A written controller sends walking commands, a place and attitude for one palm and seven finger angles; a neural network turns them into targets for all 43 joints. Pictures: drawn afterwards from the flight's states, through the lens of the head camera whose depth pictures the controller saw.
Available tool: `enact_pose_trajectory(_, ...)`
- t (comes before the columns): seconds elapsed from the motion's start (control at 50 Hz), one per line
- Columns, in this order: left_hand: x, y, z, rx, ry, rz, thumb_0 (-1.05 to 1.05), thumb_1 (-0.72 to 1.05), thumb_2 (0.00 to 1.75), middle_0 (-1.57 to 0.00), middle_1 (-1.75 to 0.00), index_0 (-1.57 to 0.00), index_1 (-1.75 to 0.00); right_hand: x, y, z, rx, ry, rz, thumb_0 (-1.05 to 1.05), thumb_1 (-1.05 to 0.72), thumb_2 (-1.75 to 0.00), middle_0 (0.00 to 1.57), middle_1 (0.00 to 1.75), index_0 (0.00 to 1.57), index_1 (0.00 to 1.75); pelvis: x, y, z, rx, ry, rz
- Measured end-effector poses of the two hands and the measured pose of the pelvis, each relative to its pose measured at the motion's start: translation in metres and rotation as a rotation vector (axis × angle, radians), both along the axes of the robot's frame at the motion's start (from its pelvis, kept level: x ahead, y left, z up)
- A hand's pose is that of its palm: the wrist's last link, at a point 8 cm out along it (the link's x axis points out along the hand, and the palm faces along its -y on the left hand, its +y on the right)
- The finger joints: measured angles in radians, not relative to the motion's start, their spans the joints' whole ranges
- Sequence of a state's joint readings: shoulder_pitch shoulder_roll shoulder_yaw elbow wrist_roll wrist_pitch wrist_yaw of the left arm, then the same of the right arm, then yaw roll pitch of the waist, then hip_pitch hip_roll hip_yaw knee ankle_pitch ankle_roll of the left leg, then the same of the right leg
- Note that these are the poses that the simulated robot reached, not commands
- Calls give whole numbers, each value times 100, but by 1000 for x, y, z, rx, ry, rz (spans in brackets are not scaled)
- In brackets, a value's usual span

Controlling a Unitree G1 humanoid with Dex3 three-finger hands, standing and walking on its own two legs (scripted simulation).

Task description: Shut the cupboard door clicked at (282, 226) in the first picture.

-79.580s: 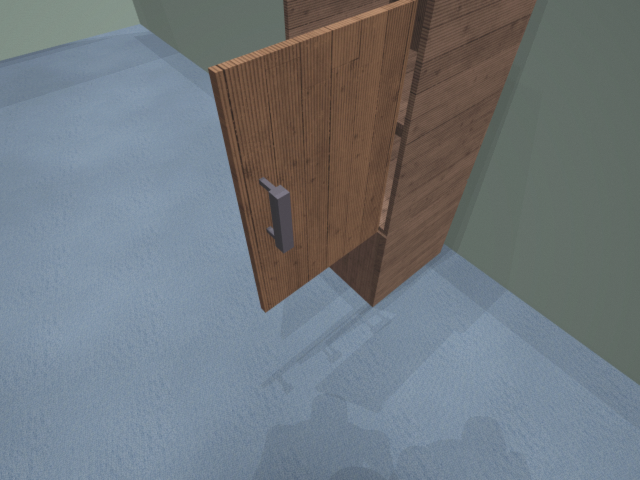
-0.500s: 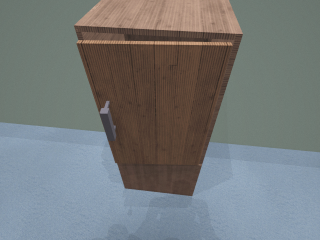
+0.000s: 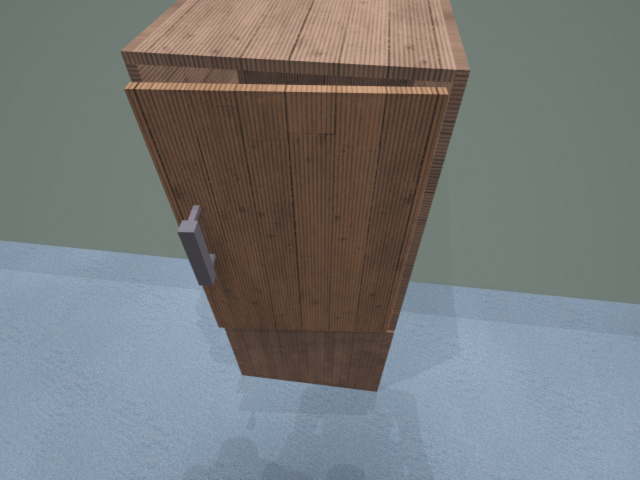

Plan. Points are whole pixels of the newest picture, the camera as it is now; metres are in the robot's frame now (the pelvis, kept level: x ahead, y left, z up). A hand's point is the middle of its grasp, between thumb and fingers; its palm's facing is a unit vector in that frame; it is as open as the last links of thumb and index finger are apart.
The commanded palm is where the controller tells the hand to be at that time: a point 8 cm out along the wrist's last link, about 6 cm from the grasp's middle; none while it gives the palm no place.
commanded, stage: look again from close up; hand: left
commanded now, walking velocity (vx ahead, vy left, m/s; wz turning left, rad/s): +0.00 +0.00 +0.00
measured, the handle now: (201, 245) +0.47 +0.23 -0.02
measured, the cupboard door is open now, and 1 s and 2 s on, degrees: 5 5 5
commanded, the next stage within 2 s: raise the hand and make a fist in 0.26 s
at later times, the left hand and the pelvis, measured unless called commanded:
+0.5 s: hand (193, 463) +0.16 +0.18 -0.08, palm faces +0.23 -0.95 -0.21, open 7.2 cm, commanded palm +0.12 +0.20 -0.07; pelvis +0.03 -0.02 -0.01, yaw +4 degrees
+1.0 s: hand (214, 437) +0.18 +0.15 -0.05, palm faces -0.02 -1.00 -0.03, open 5.1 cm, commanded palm +0.15 +0.20 -0.05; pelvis +0.01 -0.03 -0.11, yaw +4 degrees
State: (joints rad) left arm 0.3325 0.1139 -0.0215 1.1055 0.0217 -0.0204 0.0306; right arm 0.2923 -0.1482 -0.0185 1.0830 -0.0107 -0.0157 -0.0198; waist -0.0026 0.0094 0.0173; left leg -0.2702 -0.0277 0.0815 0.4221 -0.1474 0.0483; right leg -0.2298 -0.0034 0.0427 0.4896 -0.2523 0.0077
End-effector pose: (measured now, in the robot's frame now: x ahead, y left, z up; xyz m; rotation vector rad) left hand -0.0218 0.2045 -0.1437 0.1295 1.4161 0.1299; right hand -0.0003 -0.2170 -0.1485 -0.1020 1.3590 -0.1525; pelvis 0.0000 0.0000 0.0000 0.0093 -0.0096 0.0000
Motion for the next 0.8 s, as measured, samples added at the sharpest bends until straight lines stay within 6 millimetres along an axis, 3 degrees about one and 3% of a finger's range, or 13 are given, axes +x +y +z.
enact_pose_trajectory(0.38,40,-13,3,25,-14,1,1,92,90,-20,-30,-20,-29,24,-17,0,2,51,17,1,-92,-90,20,30,20,30,29,-21,2,-2,2,7)
enact_pose_trajectory(0.4,50,-7,8,37,-57,55,1,93,90,-20,-30,-21,-29,28,-21,2,-18,20,21,1,-92,-90,20,30,20,30,30,-22,1,-4,1,8)
enact_pose_trajectory(0.44,90,8,38,87,-309,93,3,95,90,-21,-30,-21,-30,47,-32,10,-70,-130,27,2,-92,-90,20,30,20,30,33,-24,-1,1,12,15)
enact_pose_trajectory(0.5,155,15,90,134,-725,74,4,96,90,-22,-32,-22,-31,87,-48,17,-104,-365,57,2,-92,-90,20,30,20,30,33,-24,-9,-1,38,61)
enact_pose_trajectory(0.54,191,12,113,110,-961,55,3,95,90,-23,-34,-23,-33,118,-59,22,-122,-501,86,2,-92,-90,20,30,20,30,29,-24,-19,-2,79,74)
enact_pose_trajectory(0.58,212,3,124,39,-1163,27,2,94,90,-25,-36,-25,-35,150,-68,27,-138,-621,115,2,-92,-90,20,30,20,30,26,-26,-31,3,127,66)
enact_pose_trajectory(0.62,218,-9,126,-52,-1330,-22,1,94,90,-28,-39,-28,-38,181,-73,33,-155,-722,150,2,-91,-90,20,30,20,30,24,-29,-46,9,170,57)
enact_pose_trajectory(0.68,206,-23,112,-135,-1453,-124,1,93,90,-32,-44,-33,-43,223,-75,38,-172,-841,204,1,-91,-90,20,30,20,30,20,-34,-72,16,214,51)
enact_pose_trajectory(0.76,174,-17,75,-145,-1347,-89,0,91,90,-40,-51,-40,-51,264,-61,35,-161,-929,254,1,-91,-90,20,30,20,30,18,-37,-97,1,238,65)
enact_pose_trajectory(0.8,159,-9,66,-105,-1296,-54,1,91,90,-44,-55,-44,-55,276,-48,30,-141,-946,282,1,-91,-90,20,30,20,30,17,-38,-104,-13,249,73)
